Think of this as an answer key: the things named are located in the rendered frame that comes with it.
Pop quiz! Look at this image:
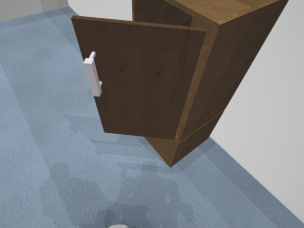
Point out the cupboard door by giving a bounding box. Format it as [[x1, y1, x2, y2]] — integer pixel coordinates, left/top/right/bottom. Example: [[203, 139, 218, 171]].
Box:
[[71, 15, 206, 140]]

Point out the handle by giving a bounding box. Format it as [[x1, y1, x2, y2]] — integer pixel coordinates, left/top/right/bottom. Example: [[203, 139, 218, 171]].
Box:
[[83, 51, 103, 97]]

